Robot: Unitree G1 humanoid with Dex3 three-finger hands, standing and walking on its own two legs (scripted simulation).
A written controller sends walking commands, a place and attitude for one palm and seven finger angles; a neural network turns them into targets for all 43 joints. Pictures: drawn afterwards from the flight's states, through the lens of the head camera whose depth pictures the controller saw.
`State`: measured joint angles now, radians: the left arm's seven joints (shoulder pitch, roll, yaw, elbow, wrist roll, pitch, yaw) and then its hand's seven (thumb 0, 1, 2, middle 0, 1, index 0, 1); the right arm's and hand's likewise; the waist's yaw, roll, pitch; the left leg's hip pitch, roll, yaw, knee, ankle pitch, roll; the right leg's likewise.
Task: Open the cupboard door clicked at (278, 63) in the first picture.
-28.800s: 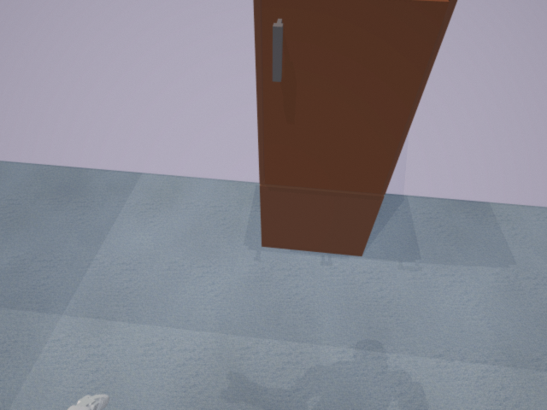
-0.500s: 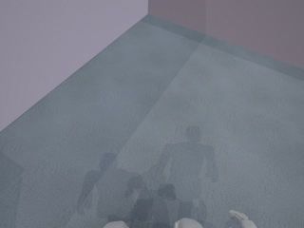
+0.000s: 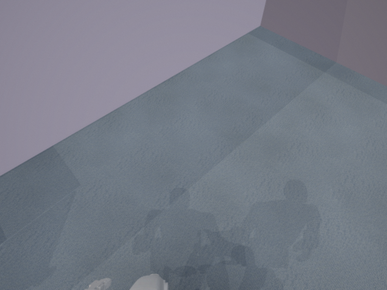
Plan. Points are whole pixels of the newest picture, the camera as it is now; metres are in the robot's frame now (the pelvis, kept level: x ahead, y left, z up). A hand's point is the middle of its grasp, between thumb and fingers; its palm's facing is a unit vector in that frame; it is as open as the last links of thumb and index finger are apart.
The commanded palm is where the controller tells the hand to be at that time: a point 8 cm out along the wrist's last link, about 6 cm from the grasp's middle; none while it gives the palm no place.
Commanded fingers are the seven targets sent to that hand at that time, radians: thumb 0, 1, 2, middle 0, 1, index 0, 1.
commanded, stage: turn to face it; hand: left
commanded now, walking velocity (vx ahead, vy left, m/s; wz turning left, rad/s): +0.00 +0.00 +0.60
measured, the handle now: out of the picture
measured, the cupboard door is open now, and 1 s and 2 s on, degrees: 43 43 43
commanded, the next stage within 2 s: none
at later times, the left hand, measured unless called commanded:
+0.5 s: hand out of the picture +0.07 +0.21 -0.16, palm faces +0.29 -0.91 -0.29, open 7.3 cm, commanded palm none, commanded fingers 0.00 0.90 0.90 -0.20 -0.30 -0.20 -0.30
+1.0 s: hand out of the picture -0.02 +0.24 -0.17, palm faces +0.58 -0.77 -0.25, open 7.3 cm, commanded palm none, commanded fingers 0.00 0.90 0.90 -0.20 -0.30 -0.20 -0.30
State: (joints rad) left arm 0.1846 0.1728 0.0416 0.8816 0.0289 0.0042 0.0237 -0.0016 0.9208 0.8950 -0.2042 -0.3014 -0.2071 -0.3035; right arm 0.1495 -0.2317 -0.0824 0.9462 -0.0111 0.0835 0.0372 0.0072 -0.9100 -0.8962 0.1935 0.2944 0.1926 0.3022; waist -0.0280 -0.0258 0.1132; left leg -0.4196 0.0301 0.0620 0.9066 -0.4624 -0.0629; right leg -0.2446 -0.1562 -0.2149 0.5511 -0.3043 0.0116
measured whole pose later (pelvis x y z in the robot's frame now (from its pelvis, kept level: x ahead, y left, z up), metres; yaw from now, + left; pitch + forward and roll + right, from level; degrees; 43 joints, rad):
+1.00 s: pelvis +0.04 +0.02 +0.00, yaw +35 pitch +1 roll -1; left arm 0.17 0.26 0.08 0.92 0.02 0.06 0.01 0.01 0.92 0.90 -0.20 -0.30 -0.20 -0.30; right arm 0.14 -0.21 -0.06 0.91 -0.02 0.03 0.00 0.00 -0.91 -0.90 0.20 0.29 0.20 0.30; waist 0.00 -0.03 0.10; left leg -0.27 -0.01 0.01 0.53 -0.28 0.03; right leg -0.49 -0.10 -0.02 1.09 -0.44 0.09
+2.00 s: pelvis +0.09 -0.01 -0.01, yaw +71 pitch +0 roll +0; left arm 0.16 0.19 0.05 0.87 0.02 0.00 0.02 0.00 0.91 0.90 -0.20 -0.30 -0.20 -0.30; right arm 0.16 -0.24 -0.09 0.94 -0.02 0.07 0.02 0.01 -0.91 -0.90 0.20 0.30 0.20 0.30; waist -0.02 0.05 0.09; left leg -0.44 -0.04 -0.08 0.94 -0.47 -0.03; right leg -0.29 -0.06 -0.09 0.62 -0.33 0.00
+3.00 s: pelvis +0.02 +0.14 -0.01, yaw +92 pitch +1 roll +1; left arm 0.42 0.12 0.05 1.12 0.03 -0.04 0.00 0.00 0.91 0.90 -0.20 -0.30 -0.21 -0.30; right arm 0.18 -0.20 -0.05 1.02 -0.02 0.00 0.05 0.01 -0.91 -0.90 0.19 0.29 0.19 0.30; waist 0.04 -0.03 0.08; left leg -0.41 0.06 0.11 0.57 -0.23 -0.01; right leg -0.03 -0.21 -0.21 0.48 -0.42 0.11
